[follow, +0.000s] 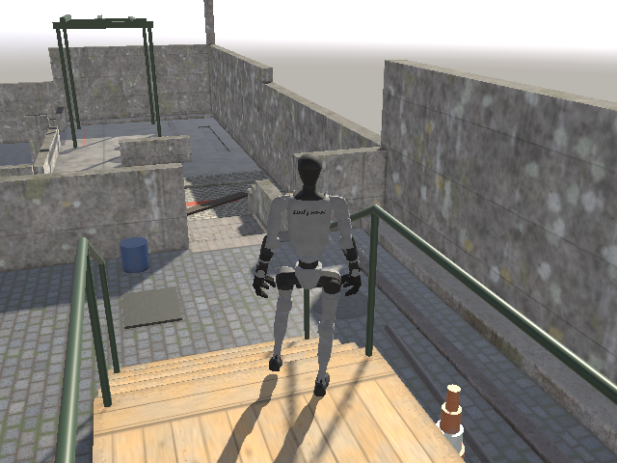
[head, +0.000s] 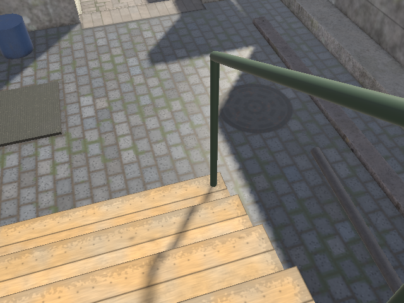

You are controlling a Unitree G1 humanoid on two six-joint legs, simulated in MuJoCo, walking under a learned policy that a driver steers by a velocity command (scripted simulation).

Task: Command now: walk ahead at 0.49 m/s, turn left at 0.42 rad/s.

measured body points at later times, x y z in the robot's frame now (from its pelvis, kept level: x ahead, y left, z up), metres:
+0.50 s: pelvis +0.23 +0.10 -0.04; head +0.23 +0.10 +0.41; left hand +0.28 +0.37 -0.17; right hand +0.28 -0.15 -0.18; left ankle +0.18 +0.19 -0.75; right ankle +0.20 -0.05 -0.65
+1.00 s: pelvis +0.48 +0.19 -0.21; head +0.48 +0.21 +0.24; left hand +0.31 +0.34 -0.36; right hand +0.72 +0.09 -0.32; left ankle +0.52 +0.39 -0.86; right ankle +0.45 +0.06 -0.90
